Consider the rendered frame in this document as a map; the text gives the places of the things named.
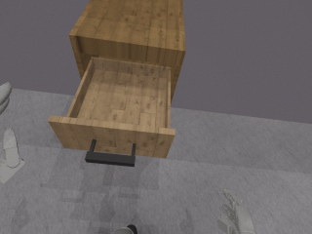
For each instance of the right robot hand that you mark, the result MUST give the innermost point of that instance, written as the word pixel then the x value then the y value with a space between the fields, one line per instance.
pixel 235 221

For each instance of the drawer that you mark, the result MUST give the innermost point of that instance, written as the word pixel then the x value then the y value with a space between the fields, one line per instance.
pixel 119 103

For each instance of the left robot foot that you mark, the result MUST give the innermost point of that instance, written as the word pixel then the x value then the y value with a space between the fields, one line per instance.
pixel 133 228

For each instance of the handle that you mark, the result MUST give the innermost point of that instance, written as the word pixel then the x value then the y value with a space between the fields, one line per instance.
pixel 110 158

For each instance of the cabinet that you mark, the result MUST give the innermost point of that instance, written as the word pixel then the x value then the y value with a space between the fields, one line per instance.
pixel 141 31

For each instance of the left robot hand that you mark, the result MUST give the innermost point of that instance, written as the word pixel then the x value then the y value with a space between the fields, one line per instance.
pixel 12 163

